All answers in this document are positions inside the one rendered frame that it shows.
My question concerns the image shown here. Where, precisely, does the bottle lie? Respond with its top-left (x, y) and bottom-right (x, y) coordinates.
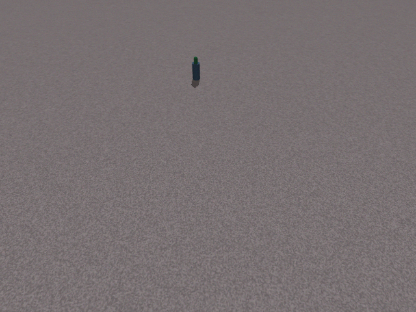
top-left (192, 57), bottom-right (200, 81)

